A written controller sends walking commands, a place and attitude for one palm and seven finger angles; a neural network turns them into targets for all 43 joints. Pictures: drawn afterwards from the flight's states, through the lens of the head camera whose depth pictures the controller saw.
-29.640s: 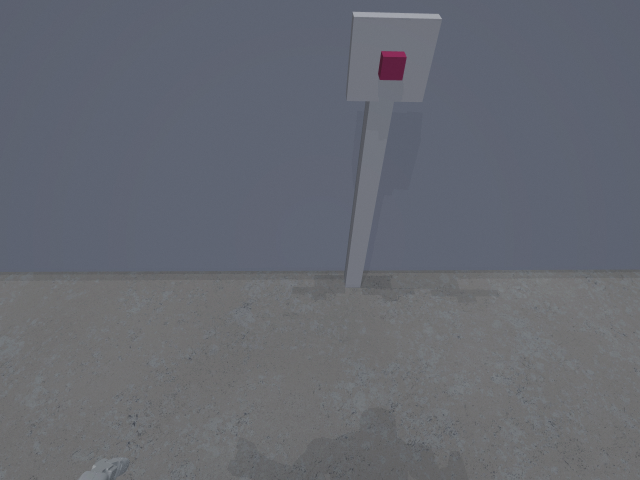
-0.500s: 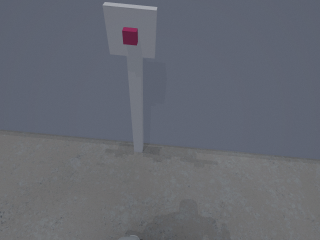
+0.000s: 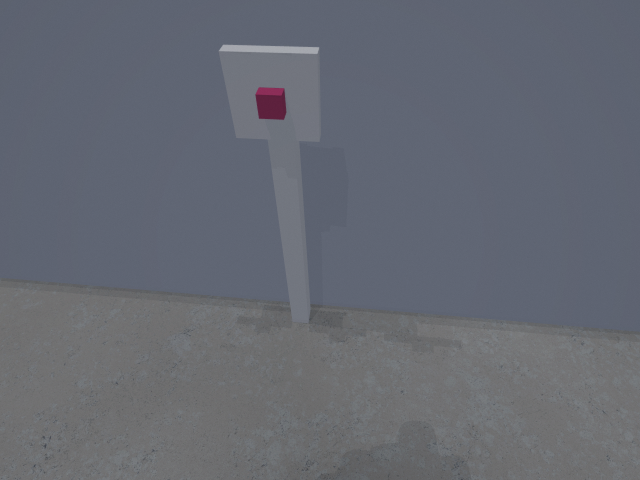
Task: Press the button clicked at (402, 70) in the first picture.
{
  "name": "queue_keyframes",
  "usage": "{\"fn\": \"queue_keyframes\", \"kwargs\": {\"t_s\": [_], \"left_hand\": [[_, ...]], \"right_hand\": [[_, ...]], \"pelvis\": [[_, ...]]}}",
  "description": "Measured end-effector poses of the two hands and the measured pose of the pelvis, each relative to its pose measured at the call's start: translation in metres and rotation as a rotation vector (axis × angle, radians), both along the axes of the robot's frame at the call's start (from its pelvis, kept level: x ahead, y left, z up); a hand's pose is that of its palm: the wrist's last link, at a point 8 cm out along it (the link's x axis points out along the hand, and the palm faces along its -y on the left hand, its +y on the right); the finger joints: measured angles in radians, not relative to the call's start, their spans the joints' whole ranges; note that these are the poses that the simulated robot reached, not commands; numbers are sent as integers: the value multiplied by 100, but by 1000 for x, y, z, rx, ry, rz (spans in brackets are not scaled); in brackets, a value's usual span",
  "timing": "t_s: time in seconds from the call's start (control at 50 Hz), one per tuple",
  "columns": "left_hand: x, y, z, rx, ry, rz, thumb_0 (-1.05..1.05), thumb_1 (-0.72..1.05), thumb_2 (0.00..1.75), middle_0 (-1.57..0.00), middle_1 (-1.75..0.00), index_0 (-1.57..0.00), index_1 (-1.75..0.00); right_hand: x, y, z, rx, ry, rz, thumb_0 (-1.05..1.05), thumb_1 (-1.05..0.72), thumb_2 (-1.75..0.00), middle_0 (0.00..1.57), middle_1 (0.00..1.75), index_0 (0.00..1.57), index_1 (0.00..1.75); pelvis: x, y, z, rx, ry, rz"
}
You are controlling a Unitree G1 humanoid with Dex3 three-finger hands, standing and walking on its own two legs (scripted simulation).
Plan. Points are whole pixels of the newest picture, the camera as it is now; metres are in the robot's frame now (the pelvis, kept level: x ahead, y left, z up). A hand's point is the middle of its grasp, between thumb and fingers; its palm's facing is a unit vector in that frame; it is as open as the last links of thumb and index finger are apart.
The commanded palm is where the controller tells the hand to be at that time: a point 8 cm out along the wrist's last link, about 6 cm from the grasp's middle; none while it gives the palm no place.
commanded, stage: let the arm hang, fingers relaxed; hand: left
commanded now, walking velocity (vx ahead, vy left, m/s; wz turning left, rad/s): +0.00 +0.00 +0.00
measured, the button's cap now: (271, 102) +0.74 +0.14 +0.11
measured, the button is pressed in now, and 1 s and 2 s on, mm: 0 0 0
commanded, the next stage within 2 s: stand and wait in 0.28 s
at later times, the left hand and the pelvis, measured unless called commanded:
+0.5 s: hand out of the picture +0.02 +0.18 -0.17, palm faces +0.01 -0.97 -0.24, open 7.4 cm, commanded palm none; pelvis +0.01 -0.02 +0.00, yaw +0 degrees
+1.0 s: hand out of the picture +0.07 +0.19 -0.16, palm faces +0.00 -0.96 -0.29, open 7.4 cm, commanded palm none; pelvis +0.02 -0.03 +0.00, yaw -1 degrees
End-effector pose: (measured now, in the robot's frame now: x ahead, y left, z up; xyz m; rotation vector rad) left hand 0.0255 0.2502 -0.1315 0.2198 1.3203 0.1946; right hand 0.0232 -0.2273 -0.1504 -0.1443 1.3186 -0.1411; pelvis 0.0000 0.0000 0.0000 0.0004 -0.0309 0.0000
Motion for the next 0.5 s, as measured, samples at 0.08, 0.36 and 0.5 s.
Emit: {"fn": "queue_keyframes", "kwargs": {"t_s": [0.08, 0.36, 0.5], "left_hand": [[10, -11, -2, -19, -21, -11, 0, 91, 90, -22, -32, -22, -32], [-5, -33, -10, -55, 48, 6, 0, 91, 90, -21, -30, -20, -30], [-11, -28, -7, -32, 75, 18, 0, 91, 90, -20, -30, -20, -30]], "right_hand": [[-6, -7, 1, -9, 11, -10, 1, -92, -90, 20, 30, 20, 30], [-32, -28, 5, -43, 105, -31, 1, -91, -90, 20, 30, 20, 30], [-25, -34, 5, -45, 101, -29, 1, -91, -90, 20, 30, 20, 30]], "pelvis": [[0, -4, 0, 2, -2, -3], [3, -17, 1, -1, 0, -4], [6, -21, 1, -2, 0, -6]]}}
